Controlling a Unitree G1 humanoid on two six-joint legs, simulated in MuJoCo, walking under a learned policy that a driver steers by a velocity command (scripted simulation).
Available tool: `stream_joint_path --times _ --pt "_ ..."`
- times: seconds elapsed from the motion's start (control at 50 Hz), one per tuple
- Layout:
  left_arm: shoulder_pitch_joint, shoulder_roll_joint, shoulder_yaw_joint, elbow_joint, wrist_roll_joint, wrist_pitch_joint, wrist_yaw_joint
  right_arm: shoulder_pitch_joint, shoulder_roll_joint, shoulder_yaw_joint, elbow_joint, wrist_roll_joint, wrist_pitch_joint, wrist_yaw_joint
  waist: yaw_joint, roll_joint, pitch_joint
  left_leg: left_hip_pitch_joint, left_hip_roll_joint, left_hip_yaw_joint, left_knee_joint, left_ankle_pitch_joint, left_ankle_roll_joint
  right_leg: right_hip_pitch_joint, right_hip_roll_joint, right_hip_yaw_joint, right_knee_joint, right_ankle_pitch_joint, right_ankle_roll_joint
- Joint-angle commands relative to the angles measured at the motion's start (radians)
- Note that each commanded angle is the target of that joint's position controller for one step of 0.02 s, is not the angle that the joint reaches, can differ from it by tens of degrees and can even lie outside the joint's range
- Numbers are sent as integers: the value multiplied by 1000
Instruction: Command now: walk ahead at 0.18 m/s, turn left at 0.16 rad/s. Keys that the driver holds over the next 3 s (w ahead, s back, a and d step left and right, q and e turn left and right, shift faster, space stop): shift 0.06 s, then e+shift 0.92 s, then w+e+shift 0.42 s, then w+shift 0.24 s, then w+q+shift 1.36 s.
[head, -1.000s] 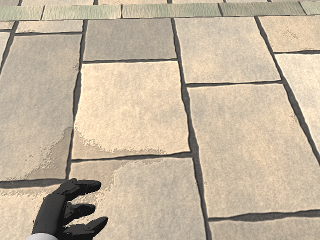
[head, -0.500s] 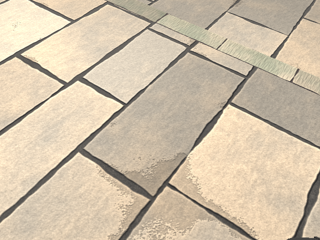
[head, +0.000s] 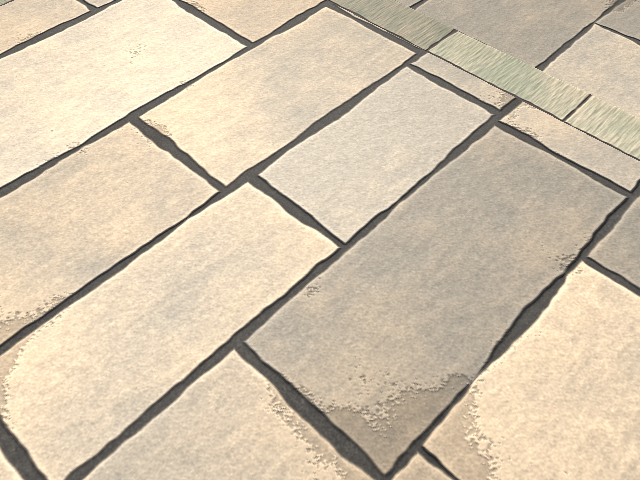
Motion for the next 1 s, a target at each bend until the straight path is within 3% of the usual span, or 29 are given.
stream_joint_path --times 0.02,0.04,0.06,0.12,0.16,0.2,0.24,0.3,0.32,0.34,0.36,0.38,0.4,0.42,0.48,0.56,0.64,0.72,0.74,0.76,0.78,0.8,0.82,0.86,0.88,0.9,0.96,0.98,1.0 --pt "166 115 39 -6 -27 0 10 37 -103 -23 -46 -25 -3 -3 70 -78 -212 -332 44 -21 323 2 -26 479 -372 409 -192 713 -228" --pt "134 71 21 2 -23 -1 15 -2 -86 -20 -49 -26 6 2 58 -75 -148 -321 79 -10 252 20 -31 397 -324 319 -228 704 -192" --pt "113 59 14 15 -25 -2 20 -4 -71 -16 -48 -35 20 9 34 -101 -119 -271 96 8 180 40 -43 316 -281 250 -260 688 -166" --pt "101 107 22 47 -10 -2 12 1 -28 2 -38 -38 41 15 3 -140 -130 -164 93 110 -23 71 -70 231 -195 182 -259 784 -162" --pt "119 161 45 52 -10 13 7 -42 -27 8 -49 -32 47 5 20 -148 -147 -166 85 117 -107 83 -80 239 -191 215 -243 706 -177" --pt "120 183 63 44 -14 40 4 -85 -47 6 -64 -28 58 -3 34 -150 -152 -156 82 120 -149 116 -80 195 -187 268 -254 433 -175" --pt "103 187 76 28 -13 71 2 -138 -58 4 -88 -28 67 -9 43 -146 -120 -139 74 125 -196 119 -76 119 -176 339 -278 124 -164" --pt "49 184 89 3 -15 101 0 -121 -46 7 -100 -28 55 -23 4 -129 -76 -15 63 126 -404 192 -54 -2 -136 421 -238 -55 -106" --pt "44 160 85 -7 -19 102 1 -91 -73 0 -100 -34 44 -33 -10 -84 -74 49 116 68 -530 177 -35 -58 -93 420 -183 -130 -54" --pt "59 78 66 -33 -26 95 0 -54 -158 -18 -110 -50 38 -46 -3 101 -104 122 370 -160 -683 67 21 -135 -6 314 17 -319 12" --pt "89 63 64 -42 -19 94 9 -157 -232 -39 -131 -46 45 -49 34 295 -58 -14 558 -369 -791 124 130 -199 132 84 260 -430 44" --pt "109 151 87 -18 11 98 11 -188 -162 -22 -149 -45 44 -50 53 148 -53 -58 540 -296 -749 278 170 -146 35 119 420 -403 54" --pt "135 160 98 5 8 104 5 -238 -98 -5 -160 -40 40 -51 87 88 -58 -66 479 -189 -712 393 163 -120 25 112 495 -351 61" --pt "172 153 100 23 7 114 2 -275 -74 2 -171 -37 39 -49 110 66 -61 -55 425 -82 -689 490 142 -110 11 100 559 -306 77" --pt "159 133 94 11 -4 138 -21 -273 -70 -1 -183 -37 34 -45 90 112 -82 36 365 88 -646 630 124 -145 -9 59 588 -232 119" --pt "48 113 81 -56 -11 150 -45 -182 -107 -24 -165 -41 35 -38 28 126 -91 135 425 137 -623 639 141 -152 -41 38 440 -237 137" --pt "0 102 73 -103 -20 155 -57 -186 -141 -45 -168 -46 33 -13 18 156 -102 85 448 230 -578 634 118 1 -41 -28 246 -276 102" --pt "0 115 81 -134 -28 152 -54 -185 -166 -66 -168 -26 36 17 30 170 -119 66 485 283 -473 614 60 117 -21 -76 59 -254 57" --pt "44 115 84 -124 -20 145 -48 -194 -168 -71 -166 -14 42 20 67 132 -128 16 474 323 -393 558 16 206 -10 -72 -66 -162 42" --pt "128 158 99 -94 -5 130 -33 -159 -157 -74 -155 -13 46 25 107 4 -145 -103 423 368 -224 407 -48 351 -36 47 -202 -55 17" --pt "164 322 133 -103 -2 116 -17 -158 -73 -53 -208 -23 54 27 96 -301 -109 -448 277 417 46 -119 -138 479 -324 485 -277 206 -76" --pt "236 378 159 -106 -14 112 -11 -285 -84 -44 -274 -46 71 15 167 -269 -133 -552 182 194 177 -226 -149 452 -398 626 -243 446 -226" --pt "219 324 145 -99 -18 111 -5 -284 -96 -45 -264 -42 77 10 145 -186 -123 -576 208 133 228 -151 -145 468 -358 528 -236 393 -236" --pt "64 247 116 -127 -18 119 13 -263 -110 -50 -232 -29 60 5 74 -146 -54 -538 219 106 170 54 -129 368 -221 397 -257 242 -167" --pt "28 223 108 -139 -25 119 19 -246 -127 -55 -220 -42 57 5 60 -155 -66 -508 206 111 168 101 -128 350 -187 373 -247 305 -157" --pt "28 216 103 -139 -25 117 17 -225 -128 -55 -205 -48 60 6 53 -134 -94 -478 190 110 174 121 -128 346 -169 359 -232 371 -154" --pt "84 243 112 -118 -22 108 8 -228 -103 -43 -202 -36 69 9 65 -88 -120 -458 160 98 90 127 -127 352 -151 397 -214 360 -155" --pt "97 249 114 -115 -20 108 8 -242 -100 -39 -206 -34 71 7 73 -94 -116 -460 151 92 52 127 -126 353 -147 423 -213 317 -158" --pt "125 257 117 -111 -16 108 5 -248 -105 -36 -207 -40 70 11 90 -103 -146 -447 144 88 16 127 -126 356 -137 470 -253 54 -171"
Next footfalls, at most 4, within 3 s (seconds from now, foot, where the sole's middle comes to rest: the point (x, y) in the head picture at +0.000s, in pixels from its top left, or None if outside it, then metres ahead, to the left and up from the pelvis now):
0.32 left None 0.14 0.10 -0.76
0.76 right None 0.02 -0.10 -0.76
1.22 left None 0.22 -0.02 -0.76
1.68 right None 0.11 -0.47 -0.76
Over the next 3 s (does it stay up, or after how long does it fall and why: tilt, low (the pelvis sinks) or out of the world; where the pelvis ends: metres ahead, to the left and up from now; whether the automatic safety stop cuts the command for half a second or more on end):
stays up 0.74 -1.27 -0.02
